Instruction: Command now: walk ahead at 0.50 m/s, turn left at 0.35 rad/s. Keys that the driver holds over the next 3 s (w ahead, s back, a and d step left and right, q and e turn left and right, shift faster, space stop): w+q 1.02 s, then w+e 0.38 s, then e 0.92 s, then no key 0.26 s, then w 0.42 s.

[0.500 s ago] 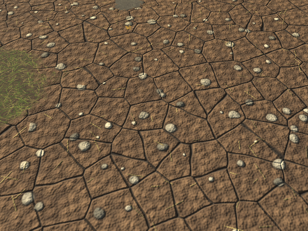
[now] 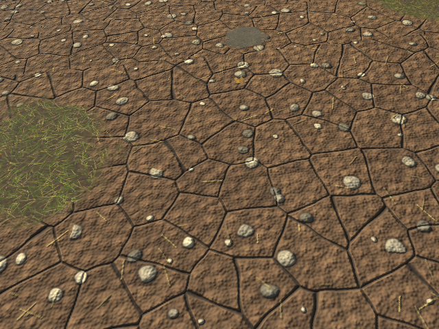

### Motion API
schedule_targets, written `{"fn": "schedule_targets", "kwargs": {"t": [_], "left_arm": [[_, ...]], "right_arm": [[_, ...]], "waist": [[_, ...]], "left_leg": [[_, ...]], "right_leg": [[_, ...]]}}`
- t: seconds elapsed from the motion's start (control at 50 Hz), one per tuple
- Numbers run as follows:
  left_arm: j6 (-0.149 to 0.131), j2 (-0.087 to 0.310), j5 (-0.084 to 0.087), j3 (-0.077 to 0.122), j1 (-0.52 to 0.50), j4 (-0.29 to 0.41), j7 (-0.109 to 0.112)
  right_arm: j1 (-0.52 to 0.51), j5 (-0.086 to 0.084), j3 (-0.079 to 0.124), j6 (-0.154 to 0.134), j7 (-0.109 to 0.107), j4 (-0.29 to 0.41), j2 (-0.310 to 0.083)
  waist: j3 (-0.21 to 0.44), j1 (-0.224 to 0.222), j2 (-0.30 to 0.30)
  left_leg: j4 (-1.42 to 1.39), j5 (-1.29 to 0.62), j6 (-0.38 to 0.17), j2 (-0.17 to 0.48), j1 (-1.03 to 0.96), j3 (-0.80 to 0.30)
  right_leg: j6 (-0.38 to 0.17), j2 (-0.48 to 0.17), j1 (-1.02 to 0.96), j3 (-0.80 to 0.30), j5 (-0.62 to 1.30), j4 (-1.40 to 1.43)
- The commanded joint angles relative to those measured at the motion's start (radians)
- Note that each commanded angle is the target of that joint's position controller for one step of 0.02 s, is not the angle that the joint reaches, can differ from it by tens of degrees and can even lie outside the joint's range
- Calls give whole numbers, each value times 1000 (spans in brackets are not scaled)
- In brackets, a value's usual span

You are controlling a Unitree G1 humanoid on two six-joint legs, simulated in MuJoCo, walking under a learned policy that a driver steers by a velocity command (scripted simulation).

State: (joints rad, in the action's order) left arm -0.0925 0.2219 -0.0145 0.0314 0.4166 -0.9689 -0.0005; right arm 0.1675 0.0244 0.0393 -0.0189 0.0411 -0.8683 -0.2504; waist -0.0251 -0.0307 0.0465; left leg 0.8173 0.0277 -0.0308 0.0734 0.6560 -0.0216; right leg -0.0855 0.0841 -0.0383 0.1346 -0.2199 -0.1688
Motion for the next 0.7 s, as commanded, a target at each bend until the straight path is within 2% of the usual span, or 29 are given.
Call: {"fn": "schedule_targets", "kwargs": {"t": [0.02,0.08,0.12,0.14,0.16,0.18,0.2,0.22,0.24,0.26,0.28,0.3,0.32,0.36,0.4,0.46,0.52,0.6,0.64,0.66,0.68,0.7], "left_arm": [[-16,116,-1,18,26,25,12],[-8,128,-6,19,57,-1,24],[-1,151,-10,23,37,-4,33],[4,165,-12,26,26,-3,36],[13,178,-15,30,16,0,37],[21,188,-11,32,4,9,37],[17,165,-7,25,-10,47,32],[5,91,12,18,8,108,10],[-6,162,-7,29,-91,127,6],[-20,141,3,22,-147,152,1],[-25,136,6,22,-140,147,3],[-11,128,-10,23,-150,153,3],[11,117,-26,19,-125,147,2],[44,102,-37,18,-120,157,-5],[56,97,-36,17,-179,184,-10],[59,102,-31,16,-317,235,-12],[55,103,-24,11,-411,270,-18],[42,112,-15,3,-509,317,-22],[33,131,-12,5,-487,325,-21],[28,146,-9,10,-433,314,-17],[22,168,-8,19,-343,288,-10],[11,194,-12,31,-209,251,2]], "right_arm": [[-132,3,-7,-15,6,91,-25],[-180,6,-11,-19,10,119,-26],[-137,8,-4,-19,6,114,-38],[-82,10,3,-19,1,100,-50],[12,12,15,-22,-3,74,-70],[157,21,33,-29,-8,30,-100],[309,33,65,-29,-22,0,-187],[260,9,91,-14,-29,23,-271],[244,-20,90,-5,-27,19,-253],[188,-22,80,-5,-34,21,-212],[154,-18,67,-7,-35,16,-156],[125,-20,59,-13,-39,16,-131],[102,-22,53,-20,-41,20,-116],[122,-27,54,-38,-38,17,-132],[150,-26,62,-43,-37,13,-161],[209,-25,64,-40,-35,8,-164],[265,-23,67,-36,-38,5,-168],[312,-10,69,-31,-47,6,-177],[290,-6,72,-31,-56,19,-192],[255,-4,75,-32,-58,31,-203],[222,-4,78,-36,-56,42,-215],[202,-11,76,-43,-47,45,-214]], "waist": [[-85,-15,-98],[-88,-22,-101],[-50,9,-125],[-12,35,-140],[43,73,-143],[121,139,-123],[225,201,-29],[301,125,237],[259,145,31],[140,120,-13],[45,72,-88],[10,38,-96],[12,11,-80],[20,-2,-53],[3,7,-35],[-25,54,-9],[-16,98,8],[-18,131,22],[-15,106,35],[-6,73,42],[28,31,42],[96,-38,-4]], "left_leg": [[-108,-65,-14,-14,-1,68],[-192,4,-53,-38,-15,117],[-216,98,-93,-88,-97,158],[-219,155,-117,-123,-163,177],[-242,192,-144,-157,-263,184],[-315,165,-181,-169,-462,152],[-346,238,-249,12,-714,-91],[-474,184,-421,276,-982,-675],[-513,131,-411,258,-957,-649],[-530,75,-379,240,-835,-515],[-559,-32,-331,197,-687,-427],[-571,-95,-298,145,-595,-358],[-585,-133,-280,106,-537,-303],[-598,-186,-277,70,-493,-261],[-620,-163,-267,45,-467,-244],[-628,-128,-231,22,-494,-254],[-598,-156,-206,17,-569,-272],[-530,-250,-198,37,-659,-316],[-489,-280,-174,52,-662,-348],[-459,-311,-153,50,-630,-353],[-386,-394,-132,35,-591,-352],[-222,-413,-107,-20,-544,-314]], "right_leg": [[-54,-283,48,-46,419,66],[-45,-311,-60,-7,579,-5],[-34,-322,-110,26,871,-123],[-31,-326,-124,41,1012,-222],[-29,-327,-118,54,1068,-373],[-14,-314,-26,72,961,-584],[10,-277,198,83,612,-897],[70,-18,641,20,-277,-1280],[54,-74,762,-176,-236,-1311],[51,-126,784,-187,-150,-1248],[56,-160,732,-178,-109,-1142],[69,-183,679,-184,-108,-1069],[84,-189,619,-180,-104,-1025],[110,-187,592,-160,-98,-956],[131,-188,619,-142,-34,-869],[149,-184,682,-134,96,-714],[146,-161,703,-140,182,-598],[129,-121,695,-143,179,-482],[109,-106,612,-161,143,-410],[94,-92,514,-161,107,-370],[77,-64,374,-151,65,-346],[52,-69,185,-152,86,-280]]}}
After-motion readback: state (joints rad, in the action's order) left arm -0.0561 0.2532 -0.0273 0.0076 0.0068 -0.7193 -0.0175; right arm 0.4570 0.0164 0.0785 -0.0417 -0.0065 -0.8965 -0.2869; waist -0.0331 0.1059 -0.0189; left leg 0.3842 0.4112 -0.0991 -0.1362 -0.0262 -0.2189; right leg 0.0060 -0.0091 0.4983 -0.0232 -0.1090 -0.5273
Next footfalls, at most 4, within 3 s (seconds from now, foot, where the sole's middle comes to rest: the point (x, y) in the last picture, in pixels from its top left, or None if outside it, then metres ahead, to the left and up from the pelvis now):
0.18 left None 0.26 0.10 -0.78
0.72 right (238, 295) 0.60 0.01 -0.78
1.22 left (136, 271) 0.68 0.35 -0.78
1.70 right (161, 201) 0.96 0.30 -0.78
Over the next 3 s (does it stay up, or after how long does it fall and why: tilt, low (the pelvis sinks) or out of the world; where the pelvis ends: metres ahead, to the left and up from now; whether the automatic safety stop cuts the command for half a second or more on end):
stays up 0.92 0.37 0.00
